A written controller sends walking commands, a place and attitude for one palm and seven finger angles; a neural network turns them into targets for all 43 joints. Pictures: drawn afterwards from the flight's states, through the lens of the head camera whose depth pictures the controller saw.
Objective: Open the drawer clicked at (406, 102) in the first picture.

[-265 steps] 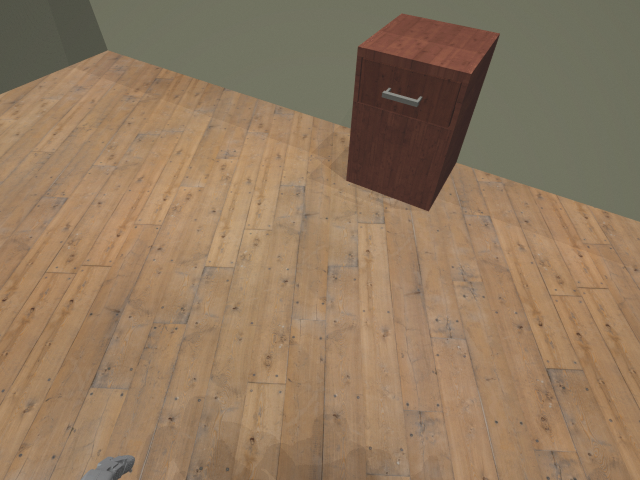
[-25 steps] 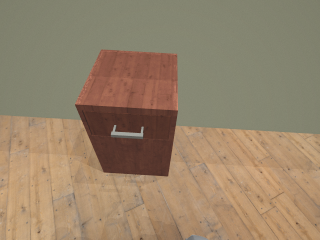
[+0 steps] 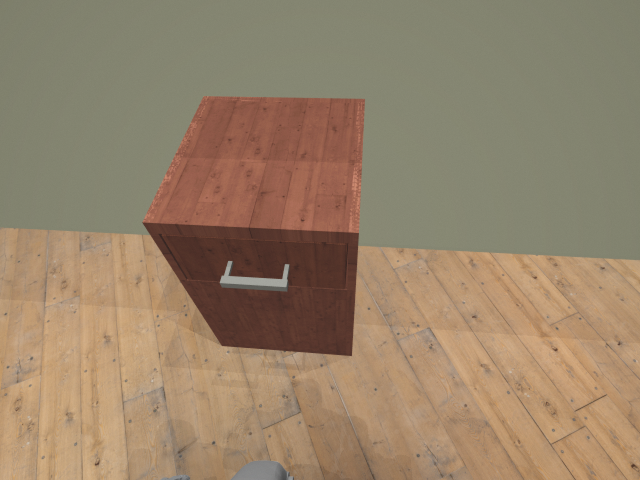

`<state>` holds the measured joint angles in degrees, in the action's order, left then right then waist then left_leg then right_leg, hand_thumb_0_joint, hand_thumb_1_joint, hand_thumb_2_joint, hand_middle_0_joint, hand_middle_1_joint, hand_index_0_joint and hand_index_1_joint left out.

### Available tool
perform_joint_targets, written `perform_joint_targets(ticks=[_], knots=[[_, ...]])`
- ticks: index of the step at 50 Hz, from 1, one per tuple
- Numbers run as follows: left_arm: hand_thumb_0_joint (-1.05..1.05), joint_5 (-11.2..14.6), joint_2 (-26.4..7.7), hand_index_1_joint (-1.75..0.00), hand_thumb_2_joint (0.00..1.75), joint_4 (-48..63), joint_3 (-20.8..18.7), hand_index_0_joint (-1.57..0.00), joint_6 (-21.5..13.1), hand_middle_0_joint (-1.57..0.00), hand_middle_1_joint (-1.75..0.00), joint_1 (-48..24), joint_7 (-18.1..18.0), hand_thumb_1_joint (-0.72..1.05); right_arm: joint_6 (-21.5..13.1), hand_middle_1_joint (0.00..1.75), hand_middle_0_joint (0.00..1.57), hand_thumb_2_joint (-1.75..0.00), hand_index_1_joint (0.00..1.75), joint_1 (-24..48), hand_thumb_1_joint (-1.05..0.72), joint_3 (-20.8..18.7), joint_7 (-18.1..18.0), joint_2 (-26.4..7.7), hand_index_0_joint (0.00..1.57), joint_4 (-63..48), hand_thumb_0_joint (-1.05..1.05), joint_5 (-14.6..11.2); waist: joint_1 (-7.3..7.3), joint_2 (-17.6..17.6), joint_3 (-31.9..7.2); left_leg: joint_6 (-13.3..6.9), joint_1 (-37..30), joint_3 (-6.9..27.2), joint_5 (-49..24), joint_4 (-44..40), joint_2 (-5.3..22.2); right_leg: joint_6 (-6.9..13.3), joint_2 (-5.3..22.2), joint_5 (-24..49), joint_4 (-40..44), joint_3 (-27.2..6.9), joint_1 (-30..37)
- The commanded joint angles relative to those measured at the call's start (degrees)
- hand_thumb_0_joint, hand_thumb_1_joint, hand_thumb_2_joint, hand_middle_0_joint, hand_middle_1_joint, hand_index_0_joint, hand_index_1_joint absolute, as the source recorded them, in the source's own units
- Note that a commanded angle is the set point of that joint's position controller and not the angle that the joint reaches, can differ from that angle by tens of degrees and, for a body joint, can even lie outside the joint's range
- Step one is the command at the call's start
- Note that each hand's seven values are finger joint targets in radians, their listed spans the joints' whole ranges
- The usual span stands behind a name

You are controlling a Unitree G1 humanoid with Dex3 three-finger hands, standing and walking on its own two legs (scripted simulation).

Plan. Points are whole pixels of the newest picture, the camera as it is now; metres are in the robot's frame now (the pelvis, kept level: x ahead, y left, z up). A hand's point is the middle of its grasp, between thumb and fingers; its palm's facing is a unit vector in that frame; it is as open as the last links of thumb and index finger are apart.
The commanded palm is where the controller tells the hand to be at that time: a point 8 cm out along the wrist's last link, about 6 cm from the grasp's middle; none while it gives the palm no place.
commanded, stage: come to a stop and stand still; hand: left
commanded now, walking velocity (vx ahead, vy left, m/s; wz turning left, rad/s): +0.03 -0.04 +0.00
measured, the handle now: (256, 275) +0.53 +0.20 -0.25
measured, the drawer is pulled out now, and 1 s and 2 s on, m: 0.00 0.00 0.00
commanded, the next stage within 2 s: look again from close up in 1.28 s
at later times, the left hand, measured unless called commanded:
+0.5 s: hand out of the picture +0.01 +0.28 -0.17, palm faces +0.00 -0.97 -0.25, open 7.4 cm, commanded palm none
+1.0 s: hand out of the picture -0.04 +0.23 -0.17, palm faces +0.02 -0.98 -0.18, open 7.3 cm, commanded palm none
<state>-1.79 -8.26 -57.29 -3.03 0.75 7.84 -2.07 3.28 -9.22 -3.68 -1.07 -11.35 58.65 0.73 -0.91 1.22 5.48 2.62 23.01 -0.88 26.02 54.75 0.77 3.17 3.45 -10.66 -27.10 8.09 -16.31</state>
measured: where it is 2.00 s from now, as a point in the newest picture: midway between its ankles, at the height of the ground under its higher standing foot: outside the picture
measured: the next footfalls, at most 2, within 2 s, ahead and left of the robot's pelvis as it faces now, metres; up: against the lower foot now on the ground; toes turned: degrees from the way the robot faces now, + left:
left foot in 0.16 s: +0.00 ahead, +0.16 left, +0.00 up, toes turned +1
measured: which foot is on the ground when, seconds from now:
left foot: up 0.00-0.14, down 0.16-1.00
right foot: down 0.00-1.00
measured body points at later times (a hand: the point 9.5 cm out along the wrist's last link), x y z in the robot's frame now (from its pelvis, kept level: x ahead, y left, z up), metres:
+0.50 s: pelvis -0.03 +0.09 -0.01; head -0.05 +0.08 +0.44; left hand +0.01 +0.33 -0.15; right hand +0.01 -0.15 -0.16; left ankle -0.04 +0.16 -0.74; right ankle +0.02 -0.06 -0.74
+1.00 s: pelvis -0.03 +0.07 +0.00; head -0.03 +0.06 +0.45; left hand -0.04 +0.28 -0.16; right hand -0.05 -0.15 -0.16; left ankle -0.04 +0.16 -0.74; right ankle +0.02 -0.06 -0.74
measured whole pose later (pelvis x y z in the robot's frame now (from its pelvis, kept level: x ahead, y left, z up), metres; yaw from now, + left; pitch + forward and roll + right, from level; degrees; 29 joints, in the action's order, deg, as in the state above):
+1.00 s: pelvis -0.03 +0.07 +0.00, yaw -1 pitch -2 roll +0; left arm -1.1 -6.9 -61.3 0.1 0.0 19.4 -2.0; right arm 0.0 -19.5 -0.1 -0.8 -8.5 61.4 0.8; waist 0.3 0.5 1.1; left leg -2.0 8.9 -4.0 14.8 25.6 -1.1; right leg -0.7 3.1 -8.9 -25.7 3.5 -14.6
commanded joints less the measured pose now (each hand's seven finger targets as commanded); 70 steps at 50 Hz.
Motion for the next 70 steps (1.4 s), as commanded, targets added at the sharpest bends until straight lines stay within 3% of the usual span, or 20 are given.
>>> perform_joint_targets(ticks=[1,4,5,6,7,8,9,10,11,12,13,15,17,19,20,22,28,32,48,70], knots=[[0.0,-0.38,-11.83,-0.3,0.9,2.39,-2.49,-0.2,-0.11,-0.2,-0.3,3.64,-0.7,0.9,-0.39,0.3,0.2,-0.9,0.3,-5.62,-0.9,-0.23,0.32,-1.41,0.2,-2.48,0.0,-0.19,-0.34,-11.14,-9.28,-0.29,-3.11,0.29,-0.01,-5.98,0.81,7.87,15.22,23.17,8.12,-12.47,6.9],[0.0,-0.27,-12.23,-0.3,0.9,1.81,-2.49,-0.2,0.21,-0.2,-0.3,3.81,-0.3,0.9,-1.28,0.3,0.2,-0.9,0.3,-6.59,-0.9,0.17,0.34,-1.71,0.2,-2.62,0.0,-0.12,0.24,-11.98,-9.42,-0.76,-8.14,-1.88,-5.12,-18.35,0.04,5.75,12.66,13.15,7.41,-12.19,5.82],[0.0,-0.58,-16.92,-0.3,0.9,7.36,0.46,-0.2,-0.47,-0.2,-0.3,1.76,-0.54,0.9,-2.19,0.3,0.2,-0.9,0.3,-8.73,-0.9,0.48,0.63,-8.93,0.2,-8.93,0.0,0.47,5.39,-9.42,-8.48,-1.45,-7.34,-0.31,-6.31,-23.49,-1.25,3.81,12.09,23.81,1.91,-16.01,10.35],[0.0,0.04,-14.04,-0.3,0.9,8.29,-1.19,-0.2,-0.33,-0.2,-0.3,2.65,-1.6,0.9,-3.02,0.3,0.2,-0.9,0.3,-9.7,-0.9,-0.27,0.42,-5.41,0.2,-9.2,0.0,0.33,4.36,-7.43,-15.94,-2.12,-11.14,-1.87,-9.05,-26.67,0.22,1.79,11.75,5.14,-0.75,-12.33,7.99],[0.0,0.34,-11.84,-0.3,0.9,8.42,-0.77,-0.2,-0.14,-0.2,-0.3,3.2,-1.65,0.9,-3.47,0.3,0.2,-0.9,0.3,-8.19,-0.9,-0.36,0.39,-5.32,0.2,-9.39,0.0,0.76,3.27,2.57,-17.83,-2.21,-13.0,-0.56,-12.53,-31.26,0.65,1.16,8.84,2.63,-2.42,-11.05,7.82],[0.0,0.92,-11.34,-0.3,0.9,9.02,0.25,-0.2,0.0,-0.2,-0.3,3.98,-1.28,0.9,-3.57,0.3,0.2,-0.9,0.3,-7.3,-0.9,-0.07,0.17,-7.51,0.2,-10.75,0.0,0.92,3.02,8.2,-16.36,-3.54,-12.71,4.06,-16.53,-32.45,4.51,-0.64,5.13,-0.67,-4.45,-7.43,5.5],[0.0,0.7,-9.2,-0.3,0.9,9.19,0.44,-0.2,0.14,-0.2,-0.3,6.25,-0.78,0.9,-3.42,0.3,0.2,-0.9,0.3,-5.67,-0.9,-0.35,-0.19,-8.66,0.2,-12.01,0.0,1.18,1.45,10.57,-13.88,-4.98,-11.68,5.95,-23.08,-31.31,8.04,-1.54,2.21,-2.2,-5.72,-4.32,2.46],[0.0,0.52,-8.4,-0.3,0.9,9.06,0.76,-0.2,0.4,-0.2,-0.3,7.96,-0.38,0.9,-3.24,0.3,0.2,-0.9,0.3,-6.06,-0.9,0.04,-0.28,-9.65,0.2,-13.56,0.0,1.42,1.04,5.97,-11.93,-6.2,-8.78,6.56,-22.52,-31.15,10.4,-1.55,1.08,-4.75,-5.74,-2.79,1.93],[0.0,-0.06,-8.59,-0.3,0.9,8.75,0.98,-0.2,1.29,-0.2,-0.3,6.24,-0.03,0.9,-3.08,0.3,0.2,-0.9,0.3,-4.48,-0.9,-0.17,-0.36,-9.64,0.2,-13.47,0.0,1.04,1.52,13.3,-5.88,-5.96,-5.41,7.31,-20.5,-34.05,9.02,-2.18,-0.07,-6.22,-7.76,-2.44,-0.48],[0.0,-0.17,-8.82,-0.3,0.9,8.77,0.94,-0.2,1.83,-0.2,-0.3,6.19,0.3,0.9,-2.77,0.3,0.2,-0.9,0.3,-3.89,-0.9,-0.16,-0.61,-9.39,0.2,-13.69,0.0,0.92,1.49,13.75,-0.51,-6.37,-0.73,8.13,-16.33,-36.86,9.79,-2.49,-0.49,-7.96,-10.03,-2.67,-1.61],[0.0,-0.19,-8.33,-0.3,0.9,8.88,1.13,-0.2,1.91,-0.2,-0.3,7.34,0.58,0.9,-2.79,0.3,0.2,-0.9,0.3,-4.12,-0.9,0.1,-0.67,-9.43,0.2,-14.06,0.0,0.88,1.11,12.21,2.55,-6.93,3.03,8.47,-12.61,-38.48,10.11,-2.49,-0.84,-8.51,-11.82,-3.59,-1.77],[0.0,-0.09,-8.46,-0.3,0.9,8.32,1.45,-0.2,1.62,-0.2,-0.3,9.1,0.77,0.9,-2.94,0.3,0.2,-0.9,0.3,-5.26,-0.9,0.53,-0.49,-9.29,0.2,-13.9,0.0,1.01,0.47,7.64,3.76,-7.29,4.23,8.39,-10.1,-38.98,9.86,-2.33,-1.15,-6.5,-11.14,-4.28,-0.69],[0.0,0.06,-8.34,-0.3,0.9,8.02,1.34,-0.2,1.03,-0.2,-0.3,11.25,0.8,0.9,-3.22,0.3,0.2,-0.9,0.3,-6.05,-0.9,0.75,-0.47,-8.72,0.2,-13.46,0.0,0.76,-0.12,3.21,2.23,-6.81,2.1,7.5,-9.72,-36.75,8.56,-2.5,-0.63,-1.91,-5.71,-5.22,1.55],[0.0,0.35,-9.06,-0.3,0.9,7.7,1.32,-0.2,0.07,-0.2,-0.3,11.91,0.5,0.9,-3.69,0.3,0.2,-0.9,0.3,-7.83,-0.9,1.23,-0.42,-7.21,0.2,-12.69,0.0,0.4,0.43,0.43,-0.53,-6.01,-0.81,6.06,-13.66,-33.84,5.88,-1.69,1.06,2.58,-1.6,-8.36,3.55],[0.0,0.51,-9.6,-0.3,0.9,7.45,1.21,-0.2,-0.21,-0.2,-0.3,10.99,0.43,0.9,-3.95,0.3,0.2,-0.9,0.3,-8.8,-0.9,1.46,-0.24,-6.89,0.2,-12.18,0.0,0.37,0.98,0.79,-1.8,-5.47,-1.69,5.94,-13.85,-34.33,5.09,-1.44,1.18,3.34,-1.83,-8.9,4.12],[0.0,0.75,-9.05,-0.3,0.9,7.52,1.16,-0.2,-0.19,-0.2,-0.3,10.36,0.2,0.9,-3.98,0.3,0.2,-0.9,0.3,-9.76,-0.9,1.32,-0.16,-7.26,0.2,-11.09,0.0,0.44,1.38,-3.15,-2.81,-5.4,-3.33,6.03,-11.83,-34.92,5.41,-1.84,1.13,1.97,-1.84,-8.59,3.8],[0.0,0.57,-7.53,-0.3,0.9,5.76,1.5,-0.2,-0.15,-0.2,-0.3,11.44,0.04,0.9,-3.97,0.3,0.2,-0.9,0.3,-9.7,-0.9,1.45,0.12,-6.62,0.2,-8.11,0.0,0.43,0.7,-0.45,-0.59,-5.52,-1.61,7.62,-1.91,-40.48,6.1,-2.53,1.2,-0.57,-0.39,-7.76,4.01],[0.0,0.64,-7.13,-0.3,0.9,4.0,1.58,-0.2,-0.57,-0.2,-0.3,12.32,-0.06,0.9,-3.99,0.3,0.2,-0.9,0.3,-10.45,-0.9,1.76,0.2,-5.66,0.2,-5.85,0.0,0.31,0.58,-0.11,-0.96,-5.43,-1.81,6.78,-1.58,-40.53,5.43,-2.5,1.95,-0.48,1.41,-8.34,5.35],[0.0,1.03,-4.66,-0.3,0.9,-1.99,2.17,-0.2,-1.97,-0.2,-0.3,13.88,-0.55,0.9,-3.92,0.3,0.2,-0.9,0.3,-14.19,-0.9,2.64,-0.15,-1.9,0.2,1.39,0.0,-0.17,1.61,-2.9,-1.15,-4.53,-7.39,2.88,-10.36,-36.31,3.65,-2.02,3.74,-1.51,7.01,-10.57,4.03],[0.0,1.04,-2.94,-0.3,0.9,-4.53,2.14,-0.2,-2.09,-0.2,-0.3,15.35,-0.77,0.9,-4.1,0.3,0.2,-0.9,0.3,-14.83,-0.9,2.98,-0.53,-0.07,0.2,4.4,0.0,-0.2,0.9,-0.66,0.0,-4.14,-6.89,2.84,-11.31,-37.17,4.22,-1.81,3.3,-0.26,7.8,-9.57,5.74]])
